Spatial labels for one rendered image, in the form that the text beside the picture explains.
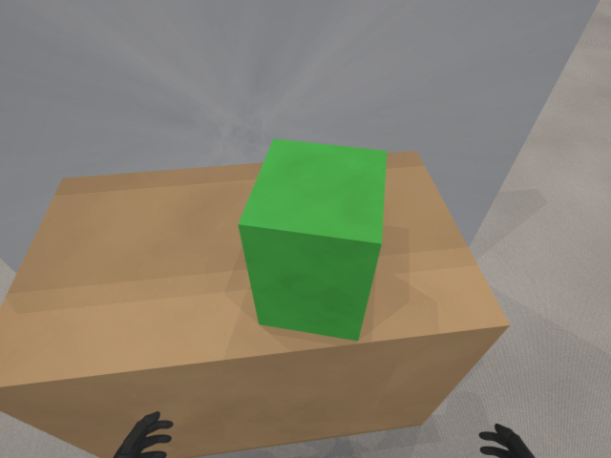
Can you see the carton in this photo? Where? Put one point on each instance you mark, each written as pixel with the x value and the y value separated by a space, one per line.
pixel 311 235

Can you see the robot left hand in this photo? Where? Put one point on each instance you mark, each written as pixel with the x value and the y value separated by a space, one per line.
pixel 137 441

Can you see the pedestal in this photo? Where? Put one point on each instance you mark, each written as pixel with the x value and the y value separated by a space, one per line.
pixel 134 297

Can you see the robot right hand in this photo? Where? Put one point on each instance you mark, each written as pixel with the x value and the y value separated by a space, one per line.
pixel 507 438

